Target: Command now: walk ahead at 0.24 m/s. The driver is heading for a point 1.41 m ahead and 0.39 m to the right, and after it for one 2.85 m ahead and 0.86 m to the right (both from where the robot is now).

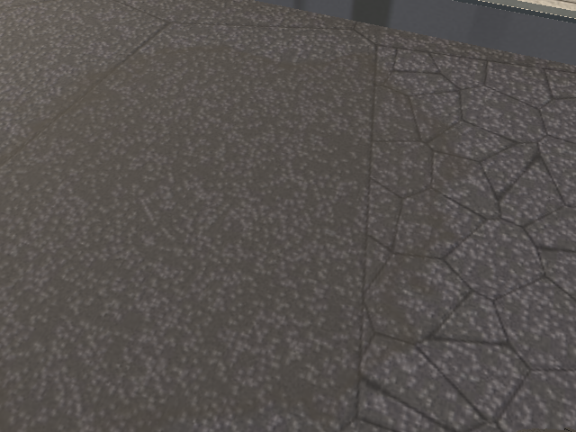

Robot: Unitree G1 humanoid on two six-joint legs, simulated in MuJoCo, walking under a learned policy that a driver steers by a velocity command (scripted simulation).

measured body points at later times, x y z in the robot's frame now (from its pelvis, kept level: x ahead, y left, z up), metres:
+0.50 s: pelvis +0.15 -0.09 +0.01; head +0.20 -0.12 +0.46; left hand +0.38 +0.14 -0.08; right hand +0.23 -0.40 -0.10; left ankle +0.10 +0.04 -0.66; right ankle +0.16 -0.19 -0.72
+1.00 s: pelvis +0.22 -0.07 +0.02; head +0.26 -0.06 +0.46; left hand +0.50 +0.10 -0.07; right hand +0.21 -0.38 -0.08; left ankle +0.26 +0.02 -0.72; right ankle +0.15 -0.18 -0.66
